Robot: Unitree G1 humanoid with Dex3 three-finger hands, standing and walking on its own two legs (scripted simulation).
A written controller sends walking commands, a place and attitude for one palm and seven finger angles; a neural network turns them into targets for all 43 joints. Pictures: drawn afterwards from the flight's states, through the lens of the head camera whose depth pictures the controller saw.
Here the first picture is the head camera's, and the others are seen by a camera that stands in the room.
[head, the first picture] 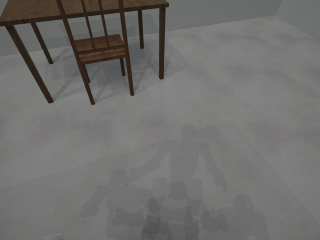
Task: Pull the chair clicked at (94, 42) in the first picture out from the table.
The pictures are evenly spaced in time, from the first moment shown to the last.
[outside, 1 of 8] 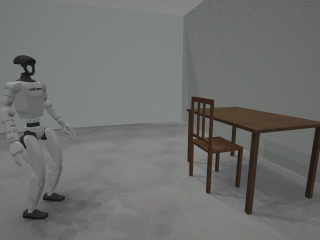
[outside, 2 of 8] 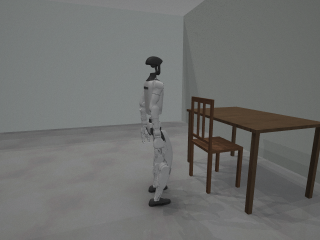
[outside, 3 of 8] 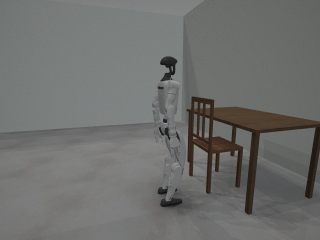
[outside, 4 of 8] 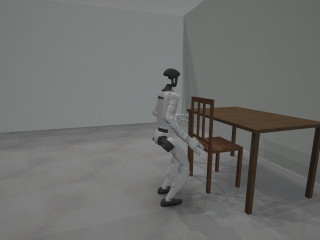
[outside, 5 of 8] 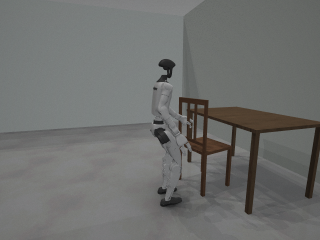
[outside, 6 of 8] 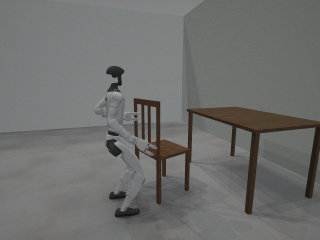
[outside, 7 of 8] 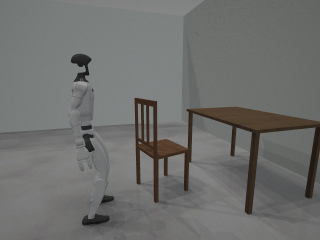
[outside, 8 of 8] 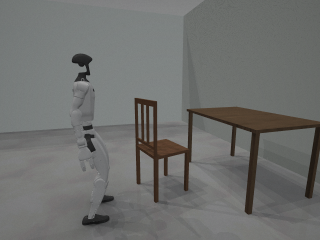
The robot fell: no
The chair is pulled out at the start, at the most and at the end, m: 0.00 0.60 0.59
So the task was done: yes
